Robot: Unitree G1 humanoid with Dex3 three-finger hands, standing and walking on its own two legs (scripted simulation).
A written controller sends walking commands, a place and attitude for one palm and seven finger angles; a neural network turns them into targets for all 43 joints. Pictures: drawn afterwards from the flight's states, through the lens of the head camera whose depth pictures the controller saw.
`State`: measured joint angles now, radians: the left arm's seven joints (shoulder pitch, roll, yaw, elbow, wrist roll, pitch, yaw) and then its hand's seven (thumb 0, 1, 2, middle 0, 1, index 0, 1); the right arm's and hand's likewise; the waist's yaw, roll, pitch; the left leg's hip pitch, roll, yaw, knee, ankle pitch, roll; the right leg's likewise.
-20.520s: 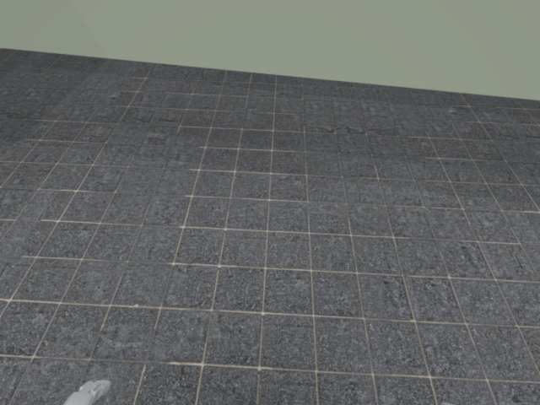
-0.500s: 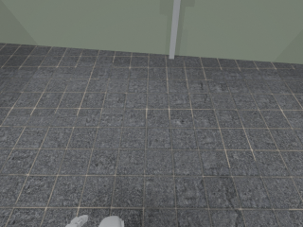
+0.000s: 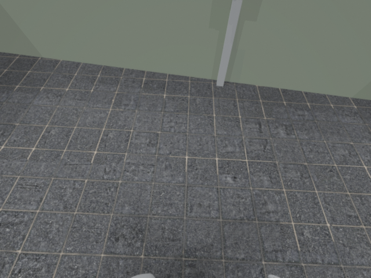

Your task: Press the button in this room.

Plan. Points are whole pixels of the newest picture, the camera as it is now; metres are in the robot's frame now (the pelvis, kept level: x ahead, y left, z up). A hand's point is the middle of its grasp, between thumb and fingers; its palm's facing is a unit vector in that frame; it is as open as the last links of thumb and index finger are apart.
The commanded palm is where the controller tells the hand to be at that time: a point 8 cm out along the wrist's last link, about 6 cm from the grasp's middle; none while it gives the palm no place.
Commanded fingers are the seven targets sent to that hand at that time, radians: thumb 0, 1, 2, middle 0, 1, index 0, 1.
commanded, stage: turn or walk to find it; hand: left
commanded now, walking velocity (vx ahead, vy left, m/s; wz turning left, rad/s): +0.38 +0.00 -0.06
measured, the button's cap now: out of the picture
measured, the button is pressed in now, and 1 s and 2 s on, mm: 0 0 0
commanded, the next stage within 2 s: stand and wait in 1.00 s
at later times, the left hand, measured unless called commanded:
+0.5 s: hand (162, 195) +0.35 +0.10 -0.15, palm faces -0.05 -0.98 -0.21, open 7.3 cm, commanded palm none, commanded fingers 0.00 0.90 0.90 -0.20 -0.30 -0.20 -0.30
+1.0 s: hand (153, 199) +0.34 +0.12 -0.18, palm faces +0.09 -0.99 -0.12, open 7.4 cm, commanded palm none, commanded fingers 0.00 0.90 0.90 -0.20 -0.30 -0.20 -0.30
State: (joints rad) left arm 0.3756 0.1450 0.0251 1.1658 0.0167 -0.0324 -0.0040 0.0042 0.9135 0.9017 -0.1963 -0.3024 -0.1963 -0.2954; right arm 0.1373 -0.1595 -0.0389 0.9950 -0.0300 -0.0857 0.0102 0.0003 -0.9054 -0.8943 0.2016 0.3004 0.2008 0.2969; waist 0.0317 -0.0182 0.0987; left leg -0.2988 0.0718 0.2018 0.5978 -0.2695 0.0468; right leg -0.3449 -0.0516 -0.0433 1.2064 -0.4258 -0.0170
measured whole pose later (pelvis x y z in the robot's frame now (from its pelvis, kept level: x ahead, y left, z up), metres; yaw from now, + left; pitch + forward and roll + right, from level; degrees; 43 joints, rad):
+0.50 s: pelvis +0.22 -0.07 +0.00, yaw -1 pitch -1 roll +1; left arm 0.09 0.15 0.04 1.00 0.02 -0.08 -0.01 0.00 0.92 0.90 -0.19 -0.30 -0.20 -0.30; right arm 0.40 -0.13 -0.05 1.16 -0.01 -0.02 0.01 0.01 -0.91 -0.89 0.20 0.30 0.20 0.30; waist -0.05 0.03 0.09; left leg -0.29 0.10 0.07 1.16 -0.44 -0.01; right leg -0.36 -0.07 -0.17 0.63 -0.25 -0.06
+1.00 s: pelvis +0.43 -0.03 +0.00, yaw +0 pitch -2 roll -1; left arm 0.39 0.14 0.02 1.18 0.02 -0.04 0.00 0.00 0.91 0.90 -0.20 -0.30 -0.20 -0.30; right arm 0.11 -0.17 -0.05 0.99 -0.03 -0.08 0.02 0.00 -0.91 -0.89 0.20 0.30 0.20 0.30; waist 0.05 -0.02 0.10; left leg -0.35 0.09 0.19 0.63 -0.25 0.05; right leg -0.22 -0.09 -0.11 1.01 -0.49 0.00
